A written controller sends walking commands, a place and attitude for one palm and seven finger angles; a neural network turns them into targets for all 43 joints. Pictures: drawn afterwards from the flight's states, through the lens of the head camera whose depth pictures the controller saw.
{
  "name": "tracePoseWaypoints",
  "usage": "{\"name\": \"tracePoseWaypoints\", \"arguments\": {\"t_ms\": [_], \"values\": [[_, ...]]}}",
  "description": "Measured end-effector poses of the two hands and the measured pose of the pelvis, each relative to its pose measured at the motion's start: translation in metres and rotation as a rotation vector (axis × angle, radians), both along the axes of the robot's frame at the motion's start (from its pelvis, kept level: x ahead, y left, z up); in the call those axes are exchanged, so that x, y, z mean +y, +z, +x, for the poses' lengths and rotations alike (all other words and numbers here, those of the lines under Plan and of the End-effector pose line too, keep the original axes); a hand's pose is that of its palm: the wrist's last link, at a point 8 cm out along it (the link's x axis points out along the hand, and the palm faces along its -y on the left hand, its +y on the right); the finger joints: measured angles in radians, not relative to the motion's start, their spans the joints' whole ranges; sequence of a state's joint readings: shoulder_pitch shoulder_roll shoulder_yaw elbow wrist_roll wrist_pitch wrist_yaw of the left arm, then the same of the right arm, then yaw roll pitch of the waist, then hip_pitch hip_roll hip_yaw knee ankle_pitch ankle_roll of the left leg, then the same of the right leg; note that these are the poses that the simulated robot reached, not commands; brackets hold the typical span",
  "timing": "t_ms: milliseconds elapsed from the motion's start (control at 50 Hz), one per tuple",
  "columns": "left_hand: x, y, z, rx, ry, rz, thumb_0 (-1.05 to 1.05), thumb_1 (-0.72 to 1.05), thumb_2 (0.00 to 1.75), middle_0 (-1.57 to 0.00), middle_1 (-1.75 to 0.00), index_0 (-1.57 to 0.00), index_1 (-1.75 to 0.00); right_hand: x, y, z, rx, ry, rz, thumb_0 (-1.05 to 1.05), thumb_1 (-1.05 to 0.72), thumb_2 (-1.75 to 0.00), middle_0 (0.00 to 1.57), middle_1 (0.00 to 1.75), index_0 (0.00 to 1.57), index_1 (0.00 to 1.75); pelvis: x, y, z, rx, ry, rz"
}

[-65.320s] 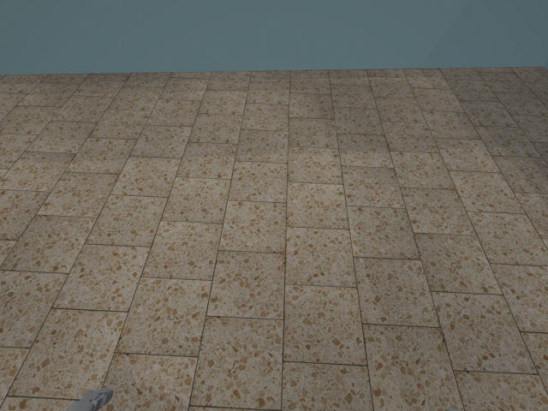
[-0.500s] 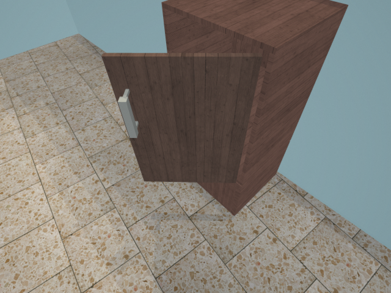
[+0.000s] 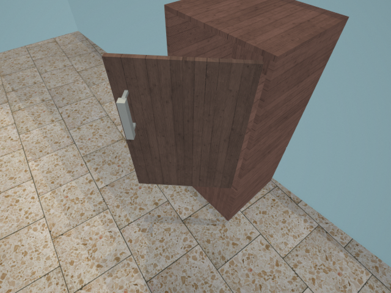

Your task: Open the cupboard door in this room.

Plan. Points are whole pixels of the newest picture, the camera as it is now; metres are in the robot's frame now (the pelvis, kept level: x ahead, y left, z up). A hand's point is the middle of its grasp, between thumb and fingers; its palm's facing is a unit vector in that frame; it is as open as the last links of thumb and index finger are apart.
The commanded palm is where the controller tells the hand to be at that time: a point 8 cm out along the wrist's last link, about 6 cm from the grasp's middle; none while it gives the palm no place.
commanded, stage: come to a stop and stand still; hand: left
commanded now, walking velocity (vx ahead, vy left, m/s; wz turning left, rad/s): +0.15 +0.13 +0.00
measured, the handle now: (128, 115) +0.58 +0.24 +0.00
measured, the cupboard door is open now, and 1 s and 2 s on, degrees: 45 45 45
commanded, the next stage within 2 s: look again from close up in 0.94 s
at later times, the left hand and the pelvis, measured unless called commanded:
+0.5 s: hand out of the picture +0.08 +0.19 -0.17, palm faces -0.02 -0.97 -0.25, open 7.4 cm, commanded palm none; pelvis +0.03 +0.00 +0.00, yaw -1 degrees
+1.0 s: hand out of the picture +0.04 +0.22 -0.16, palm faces -0.03 -0.97 -0.24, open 7.4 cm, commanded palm none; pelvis +0.00 +0.03 +0.01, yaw -2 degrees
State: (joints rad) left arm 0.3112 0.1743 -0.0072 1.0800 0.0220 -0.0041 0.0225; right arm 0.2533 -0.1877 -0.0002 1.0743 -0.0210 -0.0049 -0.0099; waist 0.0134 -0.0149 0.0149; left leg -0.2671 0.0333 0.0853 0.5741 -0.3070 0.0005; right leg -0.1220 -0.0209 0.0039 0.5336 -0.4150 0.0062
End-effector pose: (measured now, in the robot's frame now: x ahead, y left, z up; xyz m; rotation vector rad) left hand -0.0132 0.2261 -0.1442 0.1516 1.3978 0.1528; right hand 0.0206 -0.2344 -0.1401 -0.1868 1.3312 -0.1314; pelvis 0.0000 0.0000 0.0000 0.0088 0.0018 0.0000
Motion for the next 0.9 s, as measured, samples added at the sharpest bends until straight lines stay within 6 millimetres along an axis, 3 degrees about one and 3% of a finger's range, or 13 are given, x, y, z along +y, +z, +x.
{"name": "tracePoseWaypoints", "arguments": {"t_ms": [160, 260, 380, 620, 740, 900], "values": [[0.012, -0.009, 0.000, 0.081, 0.028, -0.010, 0.01, 0.90, 0.89, -0.20, -0.30, -0.20, -0.30, 0.014, 0.003, 0.029, -0.018, 0.001, -0.028, 0.01, -0.91, -0.90, 0.20, 0.30, 0.20, 0.30, 0.014, -0.004, 0.026, 0.004, -0.013, 0.006], [0.022, 0.001, 0.029, 0.055, 0.002, 0.030, 0.01, 0.91, 0.89, -0.20, -0.30, -0.20, -0.30, 0.021, 0.002, 0.032, -0.013, -0.021, -0.011, 0.01, -0.91, -0.90, 0.20, 0.30, 0.20, 0.30, 0.013, 0.002, 0.027, -0.001, -0.026, 0.013], [0.022, 0.010, 0.065, -0.047, -0.036, 0.076, 0.01, 0.91, 0.90, -0.20, -0.29, -0.20, -0.30, 0.011, -0.009, 0.031, 0.013, -0.051, 0.018, 0.01, -0.92, -0.90, 0.20, 0.30, 0.20, 0.30, 0.004, -0.001, 0.027, 0.008, -0.020, 0.011], [0.015, 0.012, 0.099, -0.193, -0.078, 0.033, 0.01, 0.91, 0.89, -0.21, -0.30, -0.20, -0.30, 0.018, 0.003, 0.041, -0.110, -0.052, 0.008, 0.01, -0.91, -0.90, 0.20, 0.30, 0.20, 0.30, 0.016, 0.001, 0.021, -0.016, -0.021, -0.005], [0.025, 0.020, 0.096, -0.222, -0.090, 0.033, 0.01, 0.91, 0.89, -0.21, -0.30, -0.20, -0.30, 0.028, 0.006, 0.036, -0.138, -0.039, 0.015, 0.01, -0.92, -0.90, 0.20, 0.30, 0.20, 0.30, 0.024, 0.005, 0.011, -0.030, -0.027, -0.008], [0.037, 0.020, 0.066, -0.146, -0.084, 0.043, 0.01, 0.91, 0.89, -0.20, -0.30, -0.20, -0.30, 0.031, 0.007, 0.008, -0.066, -0.026, 0.020, 0.01, -0.92, -0.90, 0.20, 0.30, 0.20, 0.30, 0.028, 0.008, 0.004, -0.018, -0.029, -0.004]]}}
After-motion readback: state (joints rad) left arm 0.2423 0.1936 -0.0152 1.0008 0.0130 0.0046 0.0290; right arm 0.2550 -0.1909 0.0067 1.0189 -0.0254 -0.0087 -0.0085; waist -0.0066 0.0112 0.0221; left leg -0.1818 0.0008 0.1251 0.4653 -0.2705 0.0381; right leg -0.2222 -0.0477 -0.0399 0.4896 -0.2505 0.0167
